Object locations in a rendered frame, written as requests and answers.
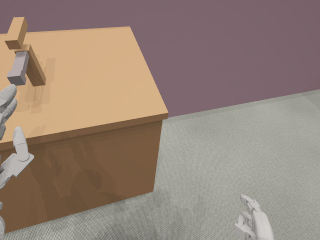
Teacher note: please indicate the counter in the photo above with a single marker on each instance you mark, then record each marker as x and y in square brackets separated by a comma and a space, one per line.
[92, 116]

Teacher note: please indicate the right robot hand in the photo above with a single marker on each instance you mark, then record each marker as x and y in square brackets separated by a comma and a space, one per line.
[258, 223]

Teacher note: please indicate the tap lever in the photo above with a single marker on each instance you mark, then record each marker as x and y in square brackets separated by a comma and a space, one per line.
[17, 74]

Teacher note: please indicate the left robot hand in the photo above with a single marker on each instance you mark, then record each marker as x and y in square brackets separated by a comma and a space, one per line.
[15, 163]

